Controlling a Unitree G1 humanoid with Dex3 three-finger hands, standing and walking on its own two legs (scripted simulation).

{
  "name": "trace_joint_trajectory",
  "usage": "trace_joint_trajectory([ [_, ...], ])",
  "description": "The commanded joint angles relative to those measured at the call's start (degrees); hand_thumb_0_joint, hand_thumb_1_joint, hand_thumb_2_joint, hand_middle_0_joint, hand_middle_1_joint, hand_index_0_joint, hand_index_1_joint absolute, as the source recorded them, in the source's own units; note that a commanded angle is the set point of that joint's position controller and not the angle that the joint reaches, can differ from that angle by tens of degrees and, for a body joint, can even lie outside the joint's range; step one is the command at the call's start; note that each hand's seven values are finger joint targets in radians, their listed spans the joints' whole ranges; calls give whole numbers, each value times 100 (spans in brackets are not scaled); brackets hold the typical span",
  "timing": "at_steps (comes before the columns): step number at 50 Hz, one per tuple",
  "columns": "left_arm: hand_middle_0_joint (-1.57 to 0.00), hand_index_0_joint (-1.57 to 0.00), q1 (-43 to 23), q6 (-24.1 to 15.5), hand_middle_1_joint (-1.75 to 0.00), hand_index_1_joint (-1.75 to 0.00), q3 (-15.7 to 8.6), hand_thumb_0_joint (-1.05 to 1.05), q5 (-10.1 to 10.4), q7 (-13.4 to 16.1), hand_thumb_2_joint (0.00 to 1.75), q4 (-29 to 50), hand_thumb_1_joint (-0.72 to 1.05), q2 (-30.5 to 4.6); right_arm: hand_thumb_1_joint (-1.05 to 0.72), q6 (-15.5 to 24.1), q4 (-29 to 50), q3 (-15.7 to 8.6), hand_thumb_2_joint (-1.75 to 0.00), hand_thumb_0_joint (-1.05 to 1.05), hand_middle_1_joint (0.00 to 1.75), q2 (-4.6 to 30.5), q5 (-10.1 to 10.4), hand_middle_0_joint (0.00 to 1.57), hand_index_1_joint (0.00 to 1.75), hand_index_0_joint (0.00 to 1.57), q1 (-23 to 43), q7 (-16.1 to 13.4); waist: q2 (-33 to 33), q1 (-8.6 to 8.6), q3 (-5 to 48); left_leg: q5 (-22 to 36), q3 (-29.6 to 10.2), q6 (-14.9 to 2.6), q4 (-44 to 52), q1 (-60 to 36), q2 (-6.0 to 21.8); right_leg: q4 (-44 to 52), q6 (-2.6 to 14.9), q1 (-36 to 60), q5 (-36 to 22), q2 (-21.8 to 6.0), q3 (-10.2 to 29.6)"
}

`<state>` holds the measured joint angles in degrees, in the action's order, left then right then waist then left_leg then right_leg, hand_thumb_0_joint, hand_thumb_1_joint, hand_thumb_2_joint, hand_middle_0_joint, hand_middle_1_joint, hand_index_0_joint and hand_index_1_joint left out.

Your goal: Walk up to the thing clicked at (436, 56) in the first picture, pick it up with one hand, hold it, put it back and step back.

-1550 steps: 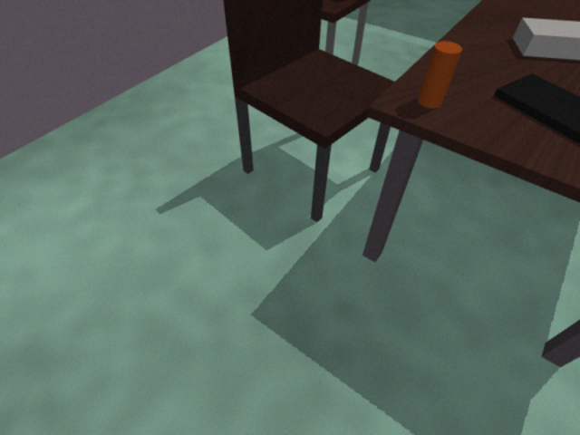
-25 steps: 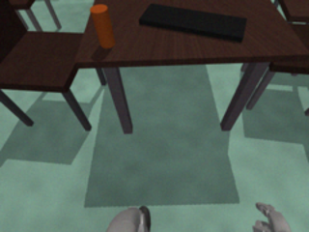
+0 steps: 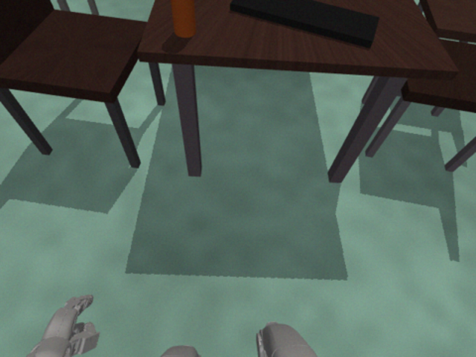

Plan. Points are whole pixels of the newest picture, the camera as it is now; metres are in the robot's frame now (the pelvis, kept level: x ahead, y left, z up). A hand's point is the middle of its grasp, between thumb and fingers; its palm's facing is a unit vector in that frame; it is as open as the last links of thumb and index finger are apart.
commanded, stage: step back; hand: left
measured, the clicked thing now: (182, 6) +0.96 +0.16 +0.04
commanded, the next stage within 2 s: stand in 1.42 s
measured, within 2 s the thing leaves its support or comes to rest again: neither
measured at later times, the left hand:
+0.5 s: hand out of the picture -0.07 +0.28 -0.13, palm faces -0.04 -0.88 -0.47, open 7.4 cm
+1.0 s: hand out of the picture -0.09 +0.25 -0.14, palm faces -0.01 -0.94 -0.34, open 7.4 cm
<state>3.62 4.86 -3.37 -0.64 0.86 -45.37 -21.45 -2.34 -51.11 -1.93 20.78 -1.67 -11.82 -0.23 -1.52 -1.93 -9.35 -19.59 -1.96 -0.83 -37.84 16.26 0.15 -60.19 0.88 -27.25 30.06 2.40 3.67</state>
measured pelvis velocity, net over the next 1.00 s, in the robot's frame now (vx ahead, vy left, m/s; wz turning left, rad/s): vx -0.16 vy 0.00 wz -0.02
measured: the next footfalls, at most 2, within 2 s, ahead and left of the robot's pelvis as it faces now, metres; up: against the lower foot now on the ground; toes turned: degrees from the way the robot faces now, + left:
right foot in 0.20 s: -0.11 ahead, -0.14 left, +0.00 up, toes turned -3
left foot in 0.54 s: -0.12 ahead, +0.12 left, +0.00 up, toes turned -2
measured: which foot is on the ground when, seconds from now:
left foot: down 0.00-0.24, up 0.26-0.52, down 0.54-1.00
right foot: up 0.00-0.18, down 0.20-1.00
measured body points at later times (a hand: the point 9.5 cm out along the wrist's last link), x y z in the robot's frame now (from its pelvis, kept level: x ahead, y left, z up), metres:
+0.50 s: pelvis -0.15 -0.01 +0.00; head -0.10 -0.03 +0.44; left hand -0.06 +0.32 -0.10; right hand -0.06 -0.32 -0.14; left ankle -0.18 +0.13 -0.70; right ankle -0.12 -0.14 -0.72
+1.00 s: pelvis -0.16 +0.00 +0.01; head -0.15 -0.01 +0.46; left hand -0.09 +0.30 -0.12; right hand -0.08 -0.32 -0.12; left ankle -0.16 +0.12 -0.72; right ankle -0.15 -0.13 -0.72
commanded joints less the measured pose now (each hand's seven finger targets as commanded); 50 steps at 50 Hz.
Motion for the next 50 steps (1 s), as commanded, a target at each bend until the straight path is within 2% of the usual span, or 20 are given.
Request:
trace_joint_trajectory([
  [1, -20, -20, 450, -180, -30, -30, -404, 0, 58, 67, 90, 252, 90, -1157, -90, 166, 642, -385, -90, 0, 30, 1528, -48, 20, 30, 20, 620, -198, 884, 393, 922, 3423, -882, -1144, 1107, -73, 1319, -1281, 36, 9, -104, 274, 480],
  [7, -20, -20, 491, -414, -30, -30, -310, 0, -13, 58, 90, 154, 90, -973, -90, 16, 641, -414, -90, 0, 30, 1519, -27, 20, 30, 20, 250, -136, 1438, 70, 1390, 3624, -774, -1226, 425, -1359, 1359, 1997, -208, 399, -215, -205, -232],
  [10, -20, -20, 998, -499, -30, -30, -330, 0, -98, 76, 90, -234, 90, -1027, -90, -98, 686, -400, -90, 0, 30, 1547, 100, 20, 30, 20, 618, -83, 1151, 321, 1871, 2598, -491, -802, -116, -791, 1089, 3929, -55, 1712, -1978, -115, -515],
  [12, -20, -20, 1077, -533, -30, -30, -551, 0, -205, 67, 90, -209, 90, -1838, -90, -56, 885, -235, -90, 0, 30, 1043, 157, 20, 30, 20, 687, -81, -765, 352, 1579, -288, -181, -148, -1104, 1481, 28, 3718, 559, 2299, -2323, -1553, 1870],
  [13, -20, -20, 709, -498, -30, -30, -646, 0, -226, 71, 90, -26, 90, -2405, -90, -84, 934, -323, -90, 0, 30, 1178, 123, 20, 30, 20, 936, -187, -1453, 683, 1315, -1645, -465, 69, -2357, 1284, -332, 3984, 1613, 1005, -2782, -2647, 2909],
  [14, -20, -20, 380, -522, -30, -30, -617, 0, -170, 107, 90, 76, 90, -2239, -90, -83, 821, -439, -90, 0, 30, 1366, 170, 20, 30, 20, 856, -203, -1199, 475, 942, -1616, -909, 81, -2911, 901, -85, 4012, 1663, 244, -2981, -2723, 2857],
  [17, -20, -20, 136, -533, -30, -30, -425, 0, -178, 127, 90, 62, 90, -1500, -90, -56, 498, -332, -90, 0, 30, 1227, 207, 20, 30, 20, 532, -141, -430, 169, 941, -903, -791, 47, -3228, 1163, -604, 3253, 1062, 1033, -3845, -1557, 870],
  [22, -20, -20, 554, -547, -30, -30, -464, 0, -294, 110, 90, -4, 90, -1509, -90, 126, 477, -276, -90, 0, 30, 1102, 55, 20, 30, 20, 526, -101, -974, 492, 1067, -1067, -163, 198, -898, 1056, -76, 3415, 961, 1932, -1444, -1438, 893],
  [25, -20, -20, 503, -448, -30, -30, -440, 0, -195, 20, 90, -38, 90, -1539, -90, 257, 164, -356, -90, 0, 30, 1046, -30, 20, 30, 20, 119, -67, -1061, 328, 1127, -375, 228, 85, 1510, -292, -107, 3009, 827, 1441, -1133, -1455, 800],
  [26, -20, -20, 593, -417, -30, -30, -337, 0, -161, 1, 90, -64, 90, -1326, -90, 299, 0, -401, -90, 0, 30, 1066, -72, 20, 30, 20, -69, -82, -747, 281, 1229, 63, -23, 25, 2064, -1026, -121, 2530, 603, 998, -1263, -1310, 645],
  [28, -20, -20, 984, -413, -30, -30, -158, 0, -37, -29, 90, -131, 90, -696, -90, 371, 110, -499, -90, 0, 30, 1633, -162, 20, 30, 20, 260, -92, 1077, 477, 1125, -1070, -2800, -628, 2402, -1663, 1601, 1031, 15, -918, 68, -245, -357],
  [29, -20, -20, 341, -435, -30, -30, -320, 0, -111, 21, 90, -170, 90, -1307, -90, 372, 141, -531, -90, 0, 30, 2095, -75, 20, 30, 20, 334, -65, 961, 77, 790, -1857, -3118, -1283, 2476, -103, 2131, 889, -49, -190, 366, -556, 96],
  [30, -20, -20, 210, -473, -30, -30, -353, 0, -105, -20, 90, -235, 90, -1470, -90, 388, 166, -511, -90, 0, 30, 1957, -51, 20, 30, 20, 793, -57, 833, 237, 480, -2156, -2843, -1301, 2570, 796, 2071, 800, 3, 517, 202, -662, 116],
  [32, -20, -20, 514, -516, -30, -30, -329, 0, -30, -138, 90, -416, 90, -1271, -90, 445, 159, -331, -90, 0, 30, 1404, -109, 20, 30, 20, 1007, -40, 885, 429, 370, -1095, -1326, -790, 2208, 384, 1108, 1350, 22, 627, -524, -554, 17],
  [37, -20, -20, 774, -686, -30, -30, -301, 0, -90, -79, 90, -757, 90, -1056, -90, 318, 20, -326, -90, 0, 30, 1275, -17, 20, 30, 20, 751, 41, 911, 432, 708, -574, -672, -424, 1318, 401, 730, 3692, 59, 2089, -1261, -152, -594],
  [39, -20, -20, 1075, -799, -30, -30, -397, 0, -181, 9, 90, -856, 90, -1411, -90, 319, 95, -201, -90, 0, 30, 848, 77, 20, 30, 20, 578, 21, -126, 513, 1036, -132, -189, -48, 18, 1190, 210, 4118, 382, 2962, -1453, -1155, 1119],
  [41, -20, -20, 383, -791, -30, -30, -431, 0, -155, -17, 90, -695, 90, -1862, -90, 290, -141, -296, -90, 0, 30, 1092, 16, 20, 30, 20, 323, -29, -515, 297, 634, -1179, -156, 99, -790, 587, 133, 4602, 1293, 1225, 487, -2427, 2484],
  [46, -20, -20, 96, -745, -30, -30, -182, 0, -65, -89, 90, -749, 90, -1131, -90, 433, -372, -333, -90, 0, 30, 1155, -2, 20, 30, 20, 209, 40, 45, 102, 787, -204, -864, -275, 1590, -619, 543, 3514, 255, 620, -829, -920, 333],
  [48, -20, -20, 218, -739, -30, -30, -123, 0, -24, -136, 90, -855, 90, -1013, -90, 466, -307, -288, -90, 0, 30, 1278, -15, 20, 30, 20, 515, 21, 245, 257, 804, -1028, -1471, -475, 2033, -170, 980, 3232, 104, 947, -830, -522, -68],
  [50, -20, -20, 226, -780, -30, -30, -152, 0, -48, -124, 90, -968, 90, -1083, -90, 454, -346, -253, -90, 0, 30, 1291, -1, 20, 30, 20, 736, 47, 213, 362, 746, -687, -1088, -418, 1917, 261, 914, 3455, 134, 1712, -1129, -553, -151],
])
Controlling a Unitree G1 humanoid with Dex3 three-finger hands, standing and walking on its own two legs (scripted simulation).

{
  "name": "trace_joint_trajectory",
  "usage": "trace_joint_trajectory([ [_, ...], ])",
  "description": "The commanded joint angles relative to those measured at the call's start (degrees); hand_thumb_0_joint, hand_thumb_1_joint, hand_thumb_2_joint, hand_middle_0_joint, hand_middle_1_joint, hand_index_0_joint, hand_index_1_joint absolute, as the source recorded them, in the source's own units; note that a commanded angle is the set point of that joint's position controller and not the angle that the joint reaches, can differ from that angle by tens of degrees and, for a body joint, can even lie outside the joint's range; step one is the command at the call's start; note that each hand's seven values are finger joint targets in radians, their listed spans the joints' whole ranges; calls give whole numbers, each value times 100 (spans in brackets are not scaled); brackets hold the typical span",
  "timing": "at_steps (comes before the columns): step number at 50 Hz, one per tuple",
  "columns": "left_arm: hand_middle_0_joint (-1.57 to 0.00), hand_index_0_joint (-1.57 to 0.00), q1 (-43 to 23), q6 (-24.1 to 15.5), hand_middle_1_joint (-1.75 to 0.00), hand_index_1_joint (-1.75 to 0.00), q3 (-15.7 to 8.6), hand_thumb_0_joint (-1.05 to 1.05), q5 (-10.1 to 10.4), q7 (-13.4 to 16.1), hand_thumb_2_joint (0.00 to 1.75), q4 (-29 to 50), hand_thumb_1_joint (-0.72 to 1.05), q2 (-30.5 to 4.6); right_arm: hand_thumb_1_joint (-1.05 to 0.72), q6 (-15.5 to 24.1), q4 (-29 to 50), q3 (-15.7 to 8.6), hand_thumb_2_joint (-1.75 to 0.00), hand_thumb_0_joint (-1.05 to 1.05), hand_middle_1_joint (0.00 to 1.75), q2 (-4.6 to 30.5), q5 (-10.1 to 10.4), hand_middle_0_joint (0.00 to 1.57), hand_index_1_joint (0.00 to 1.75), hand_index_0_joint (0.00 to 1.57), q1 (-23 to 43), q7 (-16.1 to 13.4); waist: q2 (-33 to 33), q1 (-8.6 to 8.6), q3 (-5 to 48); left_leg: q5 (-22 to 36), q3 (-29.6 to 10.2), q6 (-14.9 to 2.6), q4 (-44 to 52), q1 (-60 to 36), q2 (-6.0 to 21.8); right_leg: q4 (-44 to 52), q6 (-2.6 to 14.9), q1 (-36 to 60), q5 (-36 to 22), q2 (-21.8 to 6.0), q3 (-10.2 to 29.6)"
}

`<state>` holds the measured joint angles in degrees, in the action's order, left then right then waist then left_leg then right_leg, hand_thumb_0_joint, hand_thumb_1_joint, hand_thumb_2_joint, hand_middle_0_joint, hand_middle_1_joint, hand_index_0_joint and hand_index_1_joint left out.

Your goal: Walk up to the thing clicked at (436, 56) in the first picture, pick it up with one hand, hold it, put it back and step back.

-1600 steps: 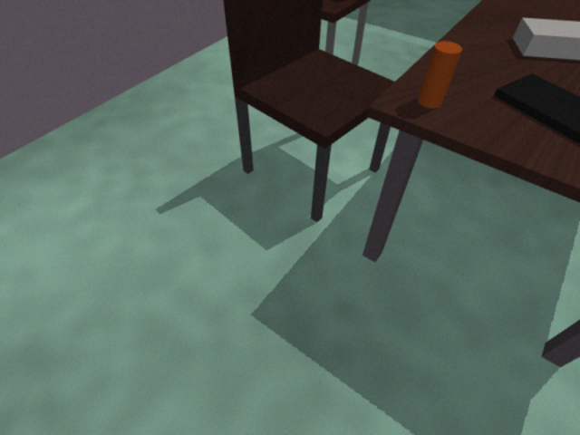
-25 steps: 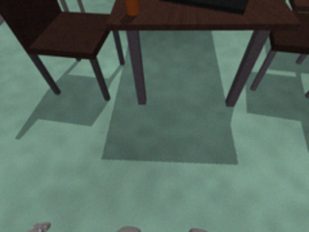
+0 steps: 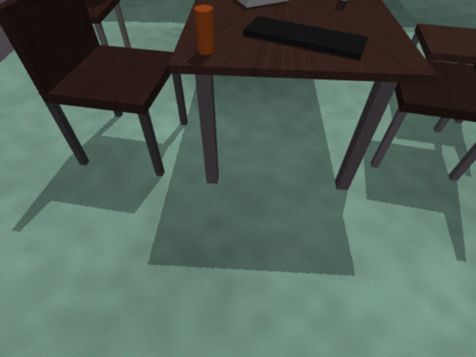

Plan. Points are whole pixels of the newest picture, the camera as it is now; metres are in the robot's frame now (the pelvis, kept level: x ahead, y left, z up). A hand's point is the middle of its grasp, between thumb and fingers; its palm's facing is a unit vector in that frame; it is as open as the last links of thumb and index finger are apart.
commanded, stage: step back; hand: left
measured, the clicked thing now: (205, 30) +1.11 +0.19 +0.04
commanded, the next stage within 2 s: stand in 0.42 s
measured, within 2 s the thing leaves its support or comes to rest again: neither
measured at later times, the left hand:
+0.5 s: hand out of the picture +0.14 +0.27 -0.14, palm faces +0.01 -0.93 -0.36, open 7.4 cm
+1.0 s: hand out of the picture +0.05 +0.25 -0.14, palm faces -0.03 -0.94 -0.35, open 7.4 cm
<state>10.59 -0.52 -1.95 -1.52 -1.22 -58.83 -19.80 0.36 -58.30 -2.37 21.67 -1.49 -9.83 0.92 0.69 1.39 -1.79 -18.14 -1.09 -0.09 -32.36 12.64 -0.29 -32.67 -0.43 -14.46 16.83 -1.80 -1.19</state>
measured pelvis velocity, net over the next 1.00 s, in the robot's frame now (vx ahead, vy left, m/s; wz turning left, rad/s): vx -0.01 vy -0.01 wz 0.00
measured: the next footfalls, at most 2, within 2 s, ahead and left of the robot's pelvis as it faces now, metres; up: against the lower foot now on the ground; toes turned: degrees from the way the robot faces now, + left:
none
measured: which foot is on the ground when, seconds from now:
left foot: down 0.00-1.00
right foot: down 0.00-1.00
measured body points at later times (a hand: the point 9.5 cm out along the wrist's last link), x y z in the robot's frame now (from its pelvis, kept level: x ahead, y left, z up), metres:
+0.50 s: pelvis +0.03 +0.01 +0.00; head +0.04 +0.01 +0.45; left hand +0.14 +0.31 -0.12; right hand +0.13 -0.29 -0.12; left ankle -0.01 +0.12 -0.73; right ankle +0.01 -0.13 -0.73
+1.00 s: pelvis -0.01 -0.01 +0.02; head +0.00 -0.02 +0.47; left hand +0.05 +0.29 -0.11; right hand +0.06 -0.31 -0.12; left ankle -0.01 +0.12 -0.73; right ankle +0.01 -0.13 -0.73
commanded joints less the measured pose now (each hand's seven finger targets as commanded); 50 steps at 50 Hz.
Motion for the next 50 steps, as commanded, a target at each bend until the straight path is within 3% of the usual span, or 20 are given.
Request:
trace_joint_trajectory([
  [1, -20, -20, -425, -265, -30, -30, -288, 0, 47, 99, 90, 326, 90, -1229, -90, 197, 350, -180, -90, 0, 30, 1119, -19, 20, 30, 20, 557, -70, 59, 44, 128, 10, -903, -387, 1192, 513, 823, 724, 321, 679, -317, -254, 437],
  [3, -20, -20, -359, -301, -30, -30, -310, 0, 69, 133, 90, 262, 90, -1333, -90, 228, 315, -172, -90, 0, 30, 1065, 10, 20, 30, 20, 508, -104, 106, 15, 306, 1359, -529, -247, 769, 261, 600, 741, 374, 862, -1428, -466, 610],
  [5, -20, -20, -317, -311, -30, -30, -318, 0, 85, 173, 90, 224, 90, -1406, -90, 223, 244, -192, -90, 0, 30, 1070, 45, 20, 30, 20, 382, -133, 80, -31, 563, 2240, -295, -189, 391, 13, 510, 623, 434, 1075, -2330, -586, 617],
  [8, -20, -20, -427, -275, -30, -30, -311, 0, 103, 212, 90, 244, 90, -1405, -90, 189, 196, -209, -90, 0, 30, 1043, 63, 20, 30, 20, 350, -152, 23, -65, 730, 2524, -273, -229, 285, -167, 551, 449, 451, 1103, -2589, -587, 525],
  [14, -20, -20, -664, -222, -30, -30, -283, 0, 72, 239, 90, 283, 90, -1407, -90, 123, 212, -221, -90, 0, 30, 1008, 50, 20, 30, 20, 517, -165, -180, -60, 644, 2178, -328, -294, 306, -14, 582, 357, 432, 1018, -2180, -582, 509],
  [18, -20, -20, -769, -200, -30, -30, -269, 0, 77, 246, 90, 284, 90, -1378, -90, 121, 169, -249, -90, 0, 30, 1045, 40, 20, 30, 20, 573, -170, -74, -70, 582, 2336, -397, -323, 400, -148, 627, 255, 416, 889, -2133, -491, 390],
  [20, -20, -20, -831, -194, -30, -30, -262, 0, 78, 246, 90, 293, 90, -1357, -90, 120, 146, -247, -90, 0, 30, 1050, 47, 20, 30, 20, 561, -175, -5, -77, 626, 2616, -413, -325, 430, -185, 668, 176, 390, 946, -2164, -451, 312],
  [21, -20, -20, -861, -148, -30, -30, -149, 0, 149, 232, 90, 143, 90, -1144, -90, 180, 112, -153, -90, 0, 30, 1091, 90, 20, 30, 20, 608, -187, -44, -117, 484, 3520, -702, -304, 792, -396, 839, 358, 242, 844, -2654, -457, 427],
  [23, -20, -20, -894, -117, -30, -30, -148, 0, 153, 235, 90, 153, 90, -1181, -90, 216, 82, -182, -90, 0, 30, 1193, 100, 20, 30, 20, 653, -199, 88, -119, 531, 3909, -650, -254, 828, -640, 876, 499, 177, 892, -2572, -421, 374],
  [26, -20, -20, -894, -101, -30, -30, -112, 0, 150, 233, 90, 67, 90, -1161, -90, 197, 26, -146, -90, 0, 30, 1104, 122, 20, 30, 20, 764, -208, 147, -108, 682, 3714, -510, -175, 924, -884, 791, 758, 192, 1119, -2738, -472, 369],
  [31, -20, -20, -937, -114, -30, -30, -70, 0, 131, 209, 90, -73, 90, -1171, -90, 179, -61, -90, -90, 0, 30, 1019, 147, 20, 30, 20, 852, -188, 88, -113, 797, 3167, -446, -123, 1257, -997, 768, 1113, 146, 1332, -2501, -515, 395],
  [34, -20, -20, -1016, -119, -30, -30, -56, 0, 115, 189, 90, -139, 90, -1205, -90, 161, -117, -67, -90, 0, 30, 995, 138, 20, 30, 20, 875, -168, -10, -155, 653, 2399, -421, -107, 1492, -805, 746, 1321, 126, 1376, -2088, -543, 441],
  [37, -20, -20, -987, -109, -30, -30, -35, 0, 99, 165, 90, -221, 90, -1184, -90, 149, -198, -59, -90, 0, 30, 1011, 116, 20, 30, 20, 940, -143, 60, -122, 313, 1319, -469, -83, 1768, -650, 708, 1600, 115, 1033, -1194, -534, 505],
  [40, -20, -20, -924, -124, -30, -30, -31, 0, 84, 146, 90, -300, 90, -1189, -90, 145, -268, -49, -90, 0, 30, 1026, 99, 20, 30, 20, 913, -113, 65, -96, 50, 423, -576, -75, 2045, -310, 701, 1681, 105, 940, -708, -506, 496],
  [42, -20, -20, -866, -145, -30, -30, -45, 0, 68, 135, 90, -331, 90, -1220, -90, 164, -279, -60, -90, 0, 30, 1030, 86, 20, 30, 20, 880, -102, -23, -97, 140, 480, -575, -88, 2011, -420, 716, 1718, 124, 869, -695, -534, 522],
  [46, -20, -20, -840, -151, -30, -30, -53, 0, 73, 126, 90, -343, 90, -1254, -90, 147, -341, -71, -90, 0, 30, 1046, 75, 20, 30, 20, 708, -68, -100, -142, -12, 97, -556, -90, 1939, -406, 646, 1900, 126, 472, 60, -524, 629],
  [49, -20, -20, -820, -166, -30, -30, -41, 0, 72, 125, 90, -320, 90, -1244, -90, 159, -341, -61, -90, 0, 30, 1035, 78, 20, 30, 20, 616, -58, -104, -157, 127, 298, -569, -101, 1901, -366, 664, 1866, 148, 619, -161, -529, 633],
  [50, -20, -20, -787, -175, -30, -30, -46, 0, 80, 121, 90, -311, 90, -1282, -90, 158, -341, -47, -90, 0, 30, 981, 65, 20, 30, 20, 626, -57, -240, -122, 113, 298, -525, -90, 1845, -408, 617, 1942, 151, 502, 36, -558, 696],
])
